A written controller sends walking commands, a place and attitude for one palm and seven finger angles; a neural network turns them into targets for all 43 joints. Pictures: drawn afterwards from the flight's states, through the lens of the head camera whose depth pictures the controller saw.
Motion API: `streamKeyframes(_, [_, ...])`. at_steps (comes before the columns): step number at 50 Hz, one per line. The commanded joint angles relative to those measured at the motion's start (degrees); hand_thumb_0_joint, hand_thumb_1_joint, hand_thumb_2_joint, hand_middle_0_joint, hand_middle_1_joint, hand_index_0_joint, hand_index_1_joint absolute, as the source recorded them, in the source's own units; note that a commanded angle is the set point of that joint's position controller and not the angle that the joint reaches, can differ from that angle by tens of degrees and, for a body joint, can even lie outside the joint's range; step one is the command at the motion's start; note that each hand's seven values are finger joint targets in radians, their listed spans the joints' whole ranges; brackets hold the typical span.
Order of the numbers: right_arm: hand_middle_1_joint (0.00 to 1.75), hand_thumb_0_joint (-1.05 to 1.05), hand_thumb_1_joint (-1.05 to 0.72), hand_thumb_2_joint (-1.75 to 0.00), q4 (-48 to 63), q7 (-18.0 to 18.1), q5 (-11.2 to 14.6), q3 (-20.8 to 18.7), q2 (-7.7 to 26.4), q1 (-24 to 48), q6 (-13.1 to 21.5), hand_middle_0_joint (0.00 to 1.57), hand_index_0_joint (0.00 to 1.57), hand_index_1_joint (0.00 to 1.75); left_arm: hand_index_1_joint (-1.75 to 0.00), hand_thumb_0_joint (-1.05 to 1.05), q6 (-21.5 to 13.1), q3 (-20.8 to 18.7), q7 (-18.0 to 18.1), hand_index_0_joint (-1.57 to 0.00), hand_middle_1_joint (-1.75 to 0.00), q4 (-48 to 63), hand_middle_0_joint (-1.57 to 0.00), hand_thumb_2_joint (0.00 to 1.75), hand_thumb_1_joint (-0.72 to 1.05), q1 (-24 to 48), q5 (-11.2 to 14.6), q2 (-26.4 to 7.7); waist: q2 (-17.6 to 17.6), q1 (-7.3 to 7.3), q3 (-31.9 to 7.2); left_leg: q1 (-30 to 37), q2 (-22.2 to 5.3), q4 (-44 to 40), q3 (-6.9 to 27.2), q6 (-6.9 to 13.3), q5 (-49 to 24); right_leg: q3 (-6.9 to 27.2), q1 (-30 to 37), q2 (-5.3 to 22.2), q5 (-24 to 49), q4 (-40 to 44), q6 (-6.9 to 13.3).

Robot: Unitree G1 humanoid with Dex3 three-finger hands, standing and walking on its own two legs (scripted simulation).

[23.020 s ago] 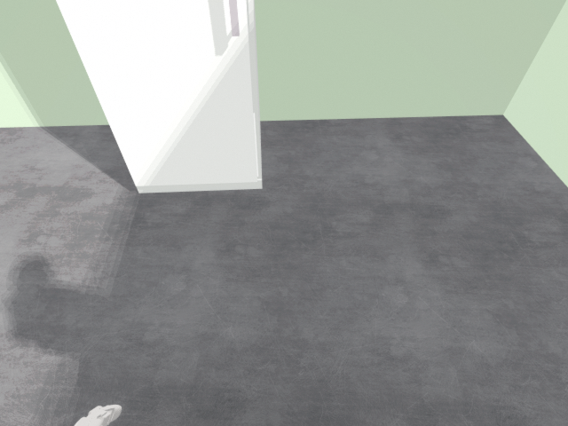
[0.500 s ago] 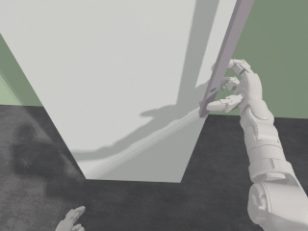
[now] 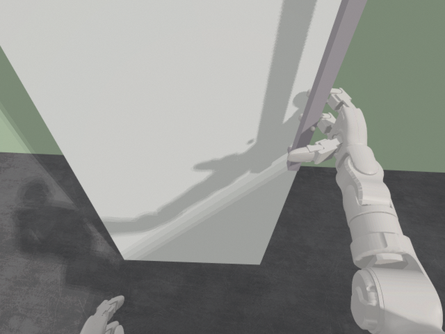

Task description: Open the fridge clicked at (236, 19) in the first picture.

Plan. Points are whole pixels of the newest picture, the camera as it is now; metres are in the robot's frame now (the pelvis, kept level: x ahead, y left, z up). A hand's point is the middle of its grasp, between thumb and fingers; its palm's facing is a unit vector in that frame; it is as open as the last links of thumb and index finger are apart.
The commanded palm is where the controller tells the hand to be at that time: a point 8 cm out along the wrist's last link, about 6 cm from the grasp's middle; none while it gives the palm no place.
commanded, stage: slide the fingers in behind the handle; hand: right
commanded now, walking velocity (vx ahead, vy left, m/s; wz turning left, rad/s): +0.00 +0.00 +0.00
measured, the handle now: (320, 75) +0.49 -0.11 +0.24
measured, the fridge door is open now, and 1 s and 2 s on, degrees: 0 0 0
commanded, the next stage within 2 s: grip the handle and tug to test in 0.56 s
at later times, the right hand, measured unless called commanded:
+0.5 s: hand (311, 130) +0.43 -0.11 +0.17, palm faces -0.06 +1.00 +0.00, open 14.0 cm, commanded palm +0.41 -0.15 +0.17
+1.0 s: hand (303, 127) +0.44 -0.09 +0.16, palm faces -0.05 +1.00 -0.01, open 11.2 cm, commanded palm +0.42 -0.15 +0.17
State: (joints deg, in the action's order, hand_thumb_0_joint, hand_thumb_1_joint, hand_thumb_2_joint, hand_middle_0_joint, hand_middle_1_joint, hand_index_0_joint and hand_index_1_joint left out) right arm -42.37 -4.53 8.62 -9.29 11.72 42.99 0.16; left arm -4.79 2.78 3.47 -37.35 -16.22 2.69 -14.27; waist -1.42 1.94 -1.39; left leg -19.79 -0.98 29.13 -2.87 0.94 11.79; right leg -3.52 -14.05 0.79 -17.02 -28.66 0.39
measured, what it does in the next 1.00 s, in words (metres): stands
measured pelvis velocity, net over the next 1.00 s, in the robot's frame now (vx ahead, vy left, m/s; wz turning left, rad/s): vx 0.00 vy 0.00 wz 0.00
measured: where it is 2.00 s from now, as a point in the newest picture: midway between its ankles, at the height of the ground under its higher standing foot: outside the picture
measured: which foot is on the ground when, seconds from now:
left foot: down 0.00-1.00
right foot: down 0.00-1.00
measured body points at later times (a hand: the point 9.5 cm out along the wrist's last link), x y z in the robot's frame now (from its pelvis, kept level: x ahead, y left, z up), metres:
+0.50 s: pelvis +0.00 +0.00 +0.00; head +0.01 +0.01 +0.45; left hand +0.12 +0.24 -0.11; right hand +0.43 -0.16 +0.17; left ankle +0.04 +0.11 -0.74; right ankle -0.02 -0.11 -0.74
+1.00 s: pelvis +0.00 +0.00 +0.00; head +0.01 +0.01 +0.45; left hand +0.11 +0.24 -0.11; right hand +0.44 -0.15 +0.17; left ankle +0.04 +0.11 -0.74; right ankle -0.02 -0.11 -0.74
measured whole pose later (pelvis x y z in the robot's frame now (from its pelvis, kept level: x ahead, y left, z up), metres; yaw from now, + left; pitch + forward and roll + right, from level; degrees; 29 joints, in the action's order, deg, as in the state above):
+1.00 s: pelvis +0.00 +0.00 +0.00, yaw +0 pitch +3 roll -1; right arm -44.7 -2.1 7.6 -8.1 10.3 45.0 1.3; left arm -4.5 2.8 3.7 -38.1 -16.5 2.3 -14.0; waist -1.3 2.3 -1.1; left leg -20.1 -1.1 28.8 -2.7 0.9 11.3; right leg -3.6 -14.3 0.6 -16.5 -28.2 0.5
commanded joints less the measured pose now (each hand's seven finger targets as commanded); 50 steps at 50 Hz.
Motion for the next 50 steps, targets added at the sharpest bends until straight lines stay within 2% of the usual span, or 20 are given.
streamKeyframes(1, [1.2,0.0,0.5,-0.3,12.6,-0.1,0.4,-1.0,8.5,29.8,4.3,0.3,0.3,1.2,-0.3,0.0,-2.5,-2.6,0.3,-0.2,-0.3,6.8,-0.2,0.9,0.9,1.6,0.3,-6.7,2.6,0.64,-17.8,11.5,0.6,-2.4,1.7,0.6,-13.2,1.8,1.3,-1.1,11.5,3.5,1.5])
streamKeyframes(3, [1.2,0.0,0.5,-0.3,12.0,0.0,0.3,0.4,6.5,30.6,4.2,0.3,0.3,1.2,-0.3,0.0,-2.7,-2.6,0.2,-0.2,-0.3,6.6,-0.2,0.9,0.9,1.2,0.2,-6.6,3.0,0.95,-17.4,10.7,0.7,-2.3,1.5,0.7,-13.4,2.0,1.5,-1.1,11.8,3.4,1.4])
streamKeyframes(4, [1.2,0.0,0.5,-0.3,12.2,0.4,0.3,-1.3,8.1,29.4,4.5,0.3,0.3,1.2,-0.3,0.0,-2.7,-2.8,0.1,-0.2,-0.3,6.8,-0.2,0.9,0.9,1.1,0.1,-6.9,5.1,0.42,-18.8,11.9,0.7,-2.2,1.3,0.6,-13.6,2.2,1.5,-1.1,12.5,3.4,1.5])
streamKeyframes(9, [1.2,0.0,0.5,-0.3,12.8,1.0,-0.4,-2.6,10.0,28.3,5.0,0.3,0.3,1.2,-0.3,0.0,-2.4,-2.8,0.1,-0.2,-0.3,7.1,-0.2,0.9,0.9,1.5,0.0,-6.9,4.7,-0.27,-19.1,13.0,0.6,-1.9,1.5,0.6,-14.1,1.9,0.8,-1.0,12.7,3.7,1.5])
streamKeyframes(10, [1.2,0.0,0.5,-0.3,13.7,0.9,-0.2,-1.2,8.1,28.6,5.1,0.3,0.3,1.2,-0.3,0.0,-2.5,-2.6,0.0,-0.2,-0.3,7.4,-0.2,0.9,0.9,1.8,0.1,-6.6,3.4,-0.13,-19.0,12.7,0.5,-2.0,1.7,0.6,-14.6,1.7,1.0,-1.1,13.0,3.7,1.6])
streamKeyframes(14, [1.2,0.0,0.5,-0.3,14.4,0.8,-0.2,-3.5,10.6,26.6,4.8,0.3,0.3,1.2,-0.3,0.0,-2.2,-2.9,0.1,-0.2,-0.3,7.6,-0.2,0.9,0.9,1.6,-0.1,-7.0,5.1,-0.84,-20.3,14.8,0.6,-1.8,1.6,0.7,-16.3,1.6,1.0,-1.0,14.6,3.7,1.5])
streamKeyframes(17, [1.2,0.0,0.5,-0.3,16.4,0.1,0.0,0.0,7.1,27.9,4.5,0.3,0.3,1.2,-0.3,0.0,-2.3,-2.7,0.1,-0.2,-0.3,7.5,-0.2,0.9,0.9,2.1,0.3,-6.4,1.8,0.08,-18.4,12.8,0.7,-2.3,1.4,0.8,-15.8,1.5,2.0,-0.9,14.0,3.9,1.3])
streamKeyframes(19, [1.2,0.0,0.5,-0.3,16.3,0.2,0.4,-0.5,6.9,26.1,4.1,0.3,0.3,1.2,-0.3,0.0,-2.4,-3.1,0.1,-0.2,-0.3,7.6,-0.2,0.9,0.9,2.2,0.2,-6.7,4.0,-0.19,-18.6,12.8,0.9,-2.3,1.1,0.8,-15.8,1.7,2.8,-0.8,14.9,3.8,1.4])
streamKeyframes(21, [1.2,0.0,0.5,-0.3,16.7,0.0,0.8,0.8,5.2,26.3,3.5,0.3,0.3,1.2,-0.3,0.0,-2.5,-2.8,0.2,-0.2,-0.3,7.5,-0.2,0.9,0.9,2.5,0.3,-6.5,3.3,-0.03,-17.9,12.0,0.8,-2.6,1.1,0.7,-14.8,1.7,2.8,-0.9,13.7,4.0,1.3])
streamKeyframes(30, [1.2,0.0,0.5,-0.3,15.1,1.7,0.1,-0.7,7.2,27.7,3.4,0.3,0.3,1.2,-0.3,0.0,-2.2,-2.5,0.5,-0.2,-0.3,7.1,-0.2,0.9,0.9,2.9,0.0,-6.5,4.9,-0.18,-17.3,12.1,0.6,-3.1,1.3,0.7,-12.2,2.1,1.9,-0.9,11.7,4.5,1.5])
streamKeyframes(32, [1.2,0.0,0.5,-0.3,16.1,1.6,-0.2,0.5,6.2,29.5,4.0,0.3,0.3,1.2,-0.3,0.0,-2.3,-2.5,0.5,-0.2,-0.3,7.1,-0.2,0.9,0.9,3.0,0.0,-6.2,2.2,0.0,-17.8,11.7,0.6,-2.9,1.4,0.8,-12.6,2.0,2.7,-1.1,12.0,4.4,1.3])
streamKeyframes(33, [1.2,0.0,0.5,-0.3,15.3,1.7,-0.3,0.2,6.4,29.2,4.0,0.3,0.3,1.2,-0.3,0.0,-2.3,-2.4,0.5,-0.2,-0.3,7.0,-0.2,0.9,0.9,2.8,0.0,-6.2,2.8,-0.05,-18.0,11.7,0.7,-2.8,1.3,0.9,-12.9,2.1,2.7,-1.0,12.2,4.4,1.2])
streamKeyframes(34, [1.21,0.0,0.45,-0.32,13.9,1.9,-0.4,-0.2,7.2,28.5,4.0,0.3,0.3,1.21,-0.3,0.0,-2.1,-2.6,0.6,-0.2,-0.3,6.9,-0.2,0.9,0.9,2.6,0.0,-6.6,4.8,0.1,-17.6,11.9,0.7,-2.9,1.1,0.7,-12.1,2.4,2.2,-0.9,11.8,4.5,1.3])
streamKeyframes(35, [1.21,0.0,0.41,-0.34,13.4,1.8,-0.3,0.8,5.8,28.7,3.8,0.31,0.31,1.21,-0.3,0.0,-2.1,-2.4,0.6,-0.2,-0.3,7.0,-0.2,0.9,0.9,2.9,0.1,-6.4,3.5,0.39,-16.7,11.1,0.7,-3.1,1.3,0.7,-12.1,2.1,2.1,-0.9,11.5,4.5,1.4])
streamKeyframes(37, [1.23,0.0,0.31,-0.38,11.8,1.8,-0.2,-0.3,6.9,28.9,3.7,0.32,0.32,1.23,-0.3,0.0,-2.0,-2.4,0.6,-0.2,-0.3,6.7,-0.2,0.9,0.9,2.3,0.0,-6.6,5.5,0.22,-16.5,11.1,0.8,-3.1,1.2,0.7,-10.9,2.4,1.3,-0.9,10.4,4.7,1.3])
streamKeyframes(41, [1.25,0.0,0.13,-0.46,12.5,2.1,-0.4,0.9,5.4,31.0,4.5,0.34,0.34,1.25,-0.3,0.0,-2.2,-2.4,0.5,-0.2,-0.3,6.8,-0.2,0.9,0.9,2.3,0.0,-6.2,2.8,0.42,-17.6,10.7,0.7,-2.9,1.2,0.8,-11.5,2.3,2.3,-1.0,11.1,4.4,1.2])
streamKeyframes(44, [1.27,0.0,-0.01,-0.52,10.7,2.2,-0.2,-0.8,7.4,31.0,4.9,0.35,0.35,1.27,-0.3,0.0,-2.2,-2.6,0.7,-0.2,-0.3,6.5,-0.2,0.9,0.9,1.7,-0.2,-6.9,6.6,0.62,-17.9,11.7,0.8,-3.0,1.3,0.5,-11.8,2.4,1.3,-1.0,11.0,4.4,1.5])
streamKeyframes(46, [1.29,0.0,-0.11,-0.56,10.9,2.2,-0.6,-1.7,9.0,31.5,5.3,0.36,0.36,1.29,-0.3,0.0,-2.1,-2.5,0.7,-0.2,-0.3,6.5,-0.2,0.9,0.9,1.8,-0.1,-6.7,4.8,0.35,-18.3,12.3,0.6,-3.0,1.7,0.5,-11.8,2.0,0.8,-1.1,10.5,4.4,1.5])
streamKeyframes(48, [1.3,0.0,-0.2,-0.6,11.9,2.1,-0.9,0.3,6.6,31.7,5.8,0.38,0.38,1.3,-0.3,0.0,-2.3,-2.5,0.4,-0.2,-0.3,6.6,-0.2,0.9,0.9,1.7,0.0,-6.3,2.5,0.35,-18.3,11.8,0.6,-2.7,1.5,0.8,-13.0,2.0,1.5,-1.1,11.6,4.3,1.3])
streamKeyframes(50, [1.31,0.0,-0.29,-0.64,10.7,2.0,-0.7,0.1,6.8,31.7,5.9,0.38,0.38,1.31,-0.3,0.0,-2.4,-2.7,0.5,-0.2,-0.3,6.4,-0.2,0.9,0.9,1.2,0.0,-6.5,4.1,0.71,-18.6,11.7,0.8,-2.7,1.4,0.7,-13.4,2.1,1.8,-0.9,12.2,4.1,1.4])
